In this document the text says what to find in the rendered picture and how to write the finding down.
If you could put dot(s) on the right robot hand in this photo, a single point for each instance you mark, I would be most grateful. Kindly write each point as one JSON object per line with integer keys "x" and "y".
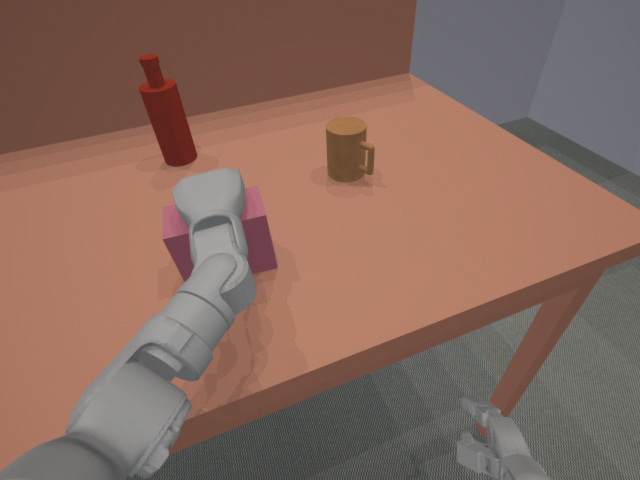
{"x": 503, "y": 438}

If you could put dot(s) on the sponge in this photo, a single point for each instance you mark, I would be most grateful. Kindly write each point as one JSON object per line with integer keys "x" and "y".
{"x": 261, "y": 256}

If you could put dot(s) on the right robot forearm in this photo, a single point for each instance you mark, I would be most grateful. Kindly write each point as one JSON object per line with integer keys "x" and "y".
{"x": 521, "y": 467}

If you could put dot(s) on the left robot hand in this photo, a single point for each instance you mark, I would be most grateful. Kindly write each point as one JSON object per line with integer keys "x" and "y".
{"x": 220, "y": 189}

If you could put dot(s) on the left robot forearm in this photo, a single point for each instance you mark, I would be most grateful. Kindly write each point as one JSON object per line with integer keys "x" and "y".
{"x": 178, "y": 342}

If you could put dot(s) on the robot left upper arm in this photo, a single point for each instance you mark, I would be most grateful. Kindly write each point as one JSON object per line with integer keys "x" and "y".
{"x": 129, "y": 428}

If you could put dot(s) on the table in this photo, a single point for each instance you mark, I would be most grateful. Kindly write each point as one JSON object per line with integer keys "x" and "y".
{"x": 460, "y": 225}

